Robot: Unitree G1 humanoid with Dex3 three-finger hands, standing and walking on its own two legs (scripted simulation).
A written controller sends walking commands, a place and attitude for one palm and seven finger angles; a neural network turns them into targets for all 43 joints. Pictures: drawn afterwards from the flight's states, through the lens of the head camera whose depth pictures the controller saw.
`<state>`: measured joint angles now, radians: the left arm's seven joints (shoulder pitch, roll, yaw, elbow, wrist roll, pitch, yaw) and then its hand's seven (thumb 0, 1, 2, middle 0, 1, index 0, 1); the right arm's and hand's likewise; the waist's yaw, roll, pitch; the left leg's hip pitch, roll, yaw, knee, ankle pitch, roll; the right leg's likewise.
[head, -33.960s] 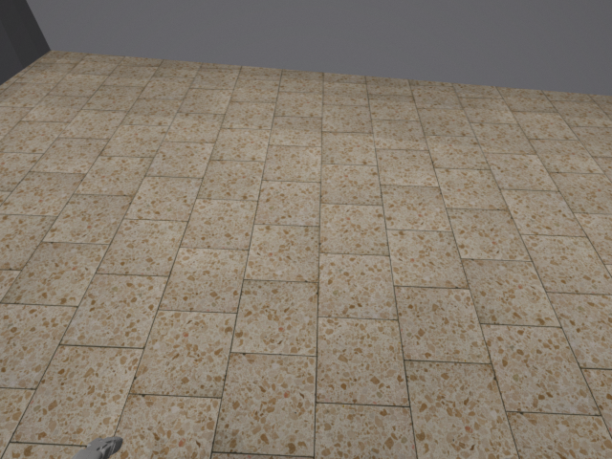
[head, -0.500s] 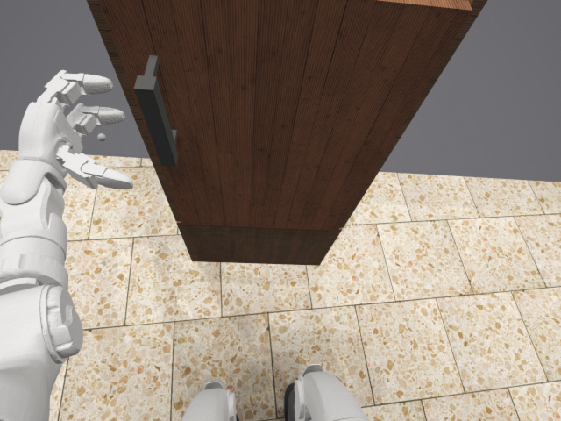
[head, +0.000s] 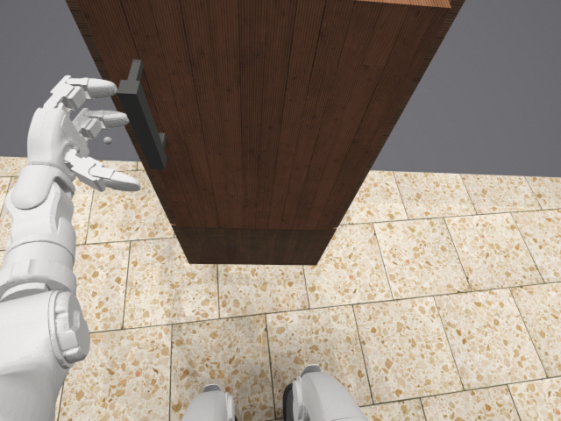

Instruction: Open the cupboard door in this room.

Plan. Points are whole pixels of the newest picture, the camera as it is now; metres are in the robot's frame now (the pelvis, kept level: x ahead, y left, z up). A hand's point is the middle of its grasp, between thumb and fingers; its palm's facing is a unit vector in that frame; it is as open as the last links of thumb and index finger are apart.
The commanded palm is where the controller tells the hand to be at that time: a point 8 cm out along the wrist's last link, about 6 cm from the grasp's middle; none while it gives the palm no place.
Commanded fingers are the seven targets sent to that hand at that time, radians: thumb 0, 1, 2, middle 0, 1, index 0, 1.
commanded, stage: slide the fingers in behind the handle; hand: left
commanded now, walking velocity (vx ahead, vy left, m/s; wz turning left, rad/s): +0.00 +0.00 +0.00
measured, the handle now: (148, 119) +0.52 +0.15 +0.07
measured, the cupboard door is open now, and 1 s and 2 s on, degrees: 0 0 0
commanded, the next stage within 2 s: close the thumb around the handle in 1.28 s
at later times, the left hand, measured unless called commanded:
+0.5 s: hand (119, 145) +0.48 +0.19 +0.07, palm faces -0.05 -1.00 -0.01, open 13.9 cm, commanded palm +0.46 +0.23 +0.07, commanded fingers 0.00 -0.50 0.30 -0.30 -1.20 -0.30 -1.20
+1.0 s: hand (146, 147) +0.48 +0.15 +0.06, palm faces -0.04 -1.00 -0.02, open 13.9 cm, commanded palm +0.46 +0.20 +0.07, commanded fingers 0.00 -0.50 0.30 -0.30 -1.20 -0.30 -1.20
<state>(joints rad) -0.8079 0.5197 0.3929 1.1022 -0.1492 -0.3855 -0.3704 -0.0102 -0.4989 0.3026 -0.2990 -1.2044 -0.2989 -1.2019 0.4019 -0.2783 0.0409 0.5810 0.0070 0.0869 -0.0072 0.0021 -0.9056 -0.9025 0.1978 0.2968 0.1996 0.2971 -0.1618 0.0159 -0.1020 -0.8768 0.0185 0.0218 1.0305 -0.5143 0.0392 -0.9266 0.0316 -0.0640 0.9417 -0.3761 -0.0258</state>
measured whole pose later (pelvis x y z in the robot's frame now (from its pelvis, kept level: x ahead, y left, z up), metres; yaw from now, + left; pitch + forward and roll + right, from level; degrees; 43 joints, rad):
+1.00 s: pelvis -0.01 +0.00 +0.00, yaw +1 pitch +20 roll -2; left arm -0.82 0.37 0.28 1.11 -0.11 -0.45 -0.19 -0.01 -0.50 0.30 -0.30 -1.21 -0.30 -1.23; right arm 0.38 -0.26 0.03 0.61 -0.01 0.05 0.02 0.00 -0.91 -0.90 0.20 0.30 0.20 0.30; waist -0.15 0.02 -0.11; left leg -0.88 0.00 0.02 1.05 -0.52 0.04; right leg -0.93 0.01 -0.07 0.98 -0.39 -0.02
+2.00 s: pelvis -0.01 -0.01 +0.00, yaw +0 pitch +20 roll -2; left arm -0.81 0.38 0.30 1.10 -0.11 -0.43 -0.25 0.01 0.64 0.80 -0.38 -1.33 -0.40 -1.33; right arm 0.38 -0.26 0.03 0.59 0.00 0.05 0.01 0.00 -0.91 -0.90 0.20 0.30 0.20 0.30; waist -0.15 0.02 -0.11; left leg -0.88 0.01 0.02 1.04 -0.51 0.03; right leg -0.93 0.02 -0.06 0.97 -0.38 -0.03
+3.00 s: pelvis +0.00 -0.02 +0.01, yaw +3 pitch +11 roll +0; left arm 0.07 -0.11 -0.21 0.18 0.08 -0.28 0.53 0.02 0.71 0.78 -0.33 -1.35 -0.37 -1.34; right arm 0.18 -0.17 0.01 0.50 -0.06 0.01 0.04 0.01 -0.91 -0.90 0.20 0.30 0.20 0.30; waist 0.00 0.03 -0.13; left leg -0.66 -0.01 -0.01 0.96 -0.50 0.01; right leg -0.72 0.01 -0.09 0.94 -0.42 -0.06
